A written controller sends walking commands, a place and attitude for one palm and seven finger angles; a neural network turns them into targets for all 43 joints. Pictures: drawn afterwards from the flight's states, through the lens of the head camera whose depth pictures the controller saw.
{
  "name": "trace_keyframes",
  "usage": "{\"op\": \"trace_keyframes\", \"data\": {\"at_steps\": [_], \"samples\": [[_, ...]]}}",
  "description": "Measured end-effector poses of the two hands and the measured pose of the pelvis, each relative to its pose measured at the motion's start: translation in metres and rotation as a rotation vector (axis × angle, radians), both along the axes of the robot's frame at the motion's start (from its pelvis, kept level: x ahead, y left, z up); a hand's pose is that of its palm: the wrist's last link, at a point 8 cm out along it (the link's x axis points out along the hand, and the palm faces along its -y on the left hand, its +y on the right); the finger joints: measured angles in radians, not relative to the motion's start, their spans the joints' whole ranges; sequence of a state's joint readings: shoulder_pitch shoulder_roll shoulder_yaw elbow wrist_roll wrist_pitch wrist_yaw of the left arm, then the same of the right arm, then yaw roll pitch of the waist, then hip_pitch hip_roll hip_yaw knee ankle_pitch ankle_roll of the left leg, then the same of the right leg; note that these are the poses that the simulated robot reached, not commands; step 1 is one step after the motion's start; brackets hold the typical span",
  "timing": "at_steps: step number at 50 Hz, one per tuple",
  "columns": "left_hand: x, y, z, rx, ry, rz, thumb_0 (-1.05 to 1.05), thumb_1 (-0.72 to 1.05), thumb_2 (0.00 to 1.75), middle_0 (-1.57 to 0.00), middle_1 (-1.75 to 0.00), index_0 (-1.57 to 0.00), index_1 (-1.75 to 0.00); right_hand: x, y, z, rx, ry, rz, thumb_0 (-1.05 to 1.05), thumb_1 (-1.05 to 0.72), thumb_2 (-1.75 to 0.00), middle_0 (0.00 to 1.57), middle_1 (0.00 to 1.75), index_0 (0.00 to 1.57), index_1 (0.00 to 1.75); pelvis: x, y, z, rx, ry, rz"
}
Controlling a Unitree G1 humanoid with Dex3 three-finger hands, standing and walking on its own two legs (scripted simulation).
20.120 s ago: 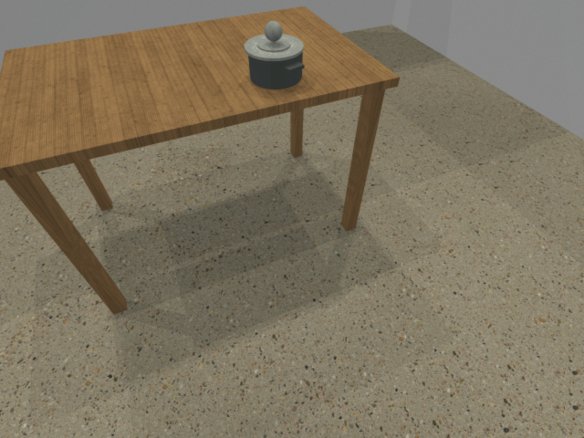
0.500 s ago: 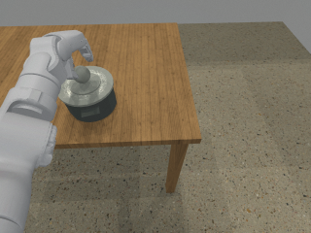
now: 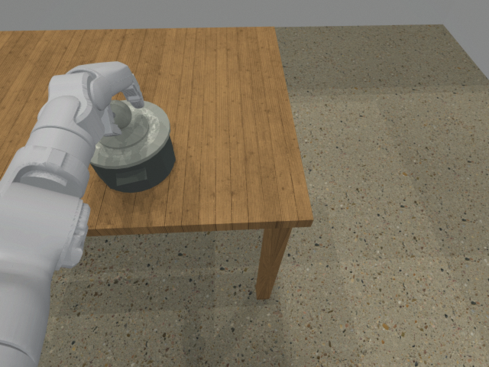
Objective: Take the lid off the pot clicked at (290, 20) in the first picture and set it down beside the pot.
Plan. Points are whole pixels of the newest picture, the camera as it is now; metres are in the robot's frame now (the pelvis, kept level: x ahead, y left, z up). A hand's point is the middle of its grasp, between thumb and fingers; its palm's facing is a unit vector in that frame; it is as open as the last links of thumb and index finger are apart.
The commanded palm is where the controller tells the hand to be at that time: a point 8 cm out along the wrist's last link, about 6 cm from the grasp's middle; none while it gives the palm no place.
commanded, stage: lower the open fingers around the knob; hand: left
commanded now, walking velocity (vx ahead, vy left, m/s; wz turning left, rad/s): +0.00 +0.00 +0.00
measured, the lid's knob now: (116, 114) +0.53 +0.19 +0.10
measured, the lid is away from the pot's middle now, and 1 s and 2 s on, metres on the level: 0.00 0.00 0.01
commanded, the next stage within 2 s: close the fingers and squeeze the knob in 0.34 s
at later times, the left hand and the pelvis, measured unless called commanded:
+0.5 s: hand (104, 119) +0.50 +0.19 +0.12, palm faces -0.41 -0.05 -0.91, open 10.5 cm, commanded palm +0.51 +0.19 +0.18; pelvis +0.00 +0.01 +0.00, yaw +0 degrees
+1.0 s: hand (106, 119) +0.50 +0.19 +0.12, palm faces -0.41 -0.06 -0.91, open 8.9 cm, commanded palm +0.51 +0.19 +0.18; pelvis +0.00 +0.01 +0.00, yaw -1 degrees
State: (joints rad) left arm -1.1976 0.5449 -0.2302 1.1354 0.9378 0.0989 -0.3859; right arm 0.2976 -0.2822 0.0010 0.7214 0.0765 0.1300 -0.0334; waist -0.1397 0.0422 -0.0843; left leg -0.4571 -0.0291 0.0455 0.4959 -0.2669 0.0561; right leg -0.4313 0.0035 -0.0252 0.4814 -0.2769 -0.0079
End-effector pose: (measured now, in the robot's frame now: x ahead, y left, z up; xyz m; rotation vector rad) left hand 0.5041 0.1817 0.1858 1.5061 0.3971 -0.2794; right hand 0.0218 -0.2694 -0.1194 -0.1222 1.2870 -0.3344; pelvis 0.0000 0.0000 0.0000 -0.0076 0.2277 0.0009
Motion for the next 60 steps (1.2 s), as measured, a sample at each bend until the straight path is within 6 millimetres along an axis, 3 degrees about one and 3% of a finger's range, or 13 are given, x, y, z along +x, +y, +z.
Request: {"op": "trace_keyframes", "data": {"at_steps": [10,16,23,32,38,50,60], "samples": [[0.004,0.005,-0.015,-0.014,0.017,0.004,0.0,-0.33,1.47,-0.83,-0.09,-0.83,-0.08,-0.01,0.002,0.0,-0.006,0.029,-0.027,0.01,-0.9,-0.9,0.21,0.3,0.21,0.3,0.003,0.001,-0.001,-0.002,0.013,-0.011],[0.006,0.01,-0.006,-0.013,-0.026,-0.015,0.0,-0.33,1.47,-0.84,-0.09,-0.83,-0.08,-0.016,0.002,0.002,-0.017,0.039,-0.037,0.01,-0.9,-0.9,0.21,0.3,0.21,0.3,0.003,0.003,0.0,-0.004,0.017,-0.01],[0.0,0.016,-0.009,-0.009,-0.008,0.004,0.0,-0.33,1.47,-0.83,-0.09,-0.81,-0.08,-0.021,0.005,0.002,-0.013,0.049,-0.034,0.01,-0.9,-0.9,0.21,0.3,0.21,0.3,0.0,0.006,-0.001,-0.007,0.01,-0.008],[-0.006,0.014,-0.013,-0.015,0.01,-0.004,0.0,-0.14,1.1,-0.59,-0.57,-0.57,-0.57,-0.021,0.009,0.001,-0.016,0.03,-0.032,0.01,-0.9,-0.9,0.21,0.3,0.21,0.3,-0.005,0.01,-0.002,-0.008,0.004,-0.007],[-0.005,0.012,-0.011,-0.018,-0.008,-0.02,0.0,-0.04,0.97,-0.52,-0.8,-0.5,-0.8,-0.027,0.012,0.002,-0.028,0.024,-0.037,0.01,-0.9,-0.9,0.21,0.3,0.21,0.3,-0.007,0.011,-0.002,-0.008,0.007,-0.009],[0.0,0.013,-0.009,-0.015,-0.006,-0.016,0.0,0.09,0.91,-0.53,-0.99,-0.52,-0.99,-0.045,0.012,0.003,-0.029,0.069,-0.056,0.01,-0.9,-0.9,0.21,0.3,0.21,0.3,-0.004,0.012,-0.002,-0.009,0.016,-0.011],[-0.002,0.011,-0.007,-0.015,-0.02,-0.029,0.01,0.18,0.85,-0.58,-1.06,-0.56,-1.04,-0.038,0.012,0.002,-0.017,0.056,-0.051,0.01,-0.9,-0.9,0.21,0.3,0.21,0.3,-0.002,0.011,-0.001,-0.009,0.01,-0.011]]}}
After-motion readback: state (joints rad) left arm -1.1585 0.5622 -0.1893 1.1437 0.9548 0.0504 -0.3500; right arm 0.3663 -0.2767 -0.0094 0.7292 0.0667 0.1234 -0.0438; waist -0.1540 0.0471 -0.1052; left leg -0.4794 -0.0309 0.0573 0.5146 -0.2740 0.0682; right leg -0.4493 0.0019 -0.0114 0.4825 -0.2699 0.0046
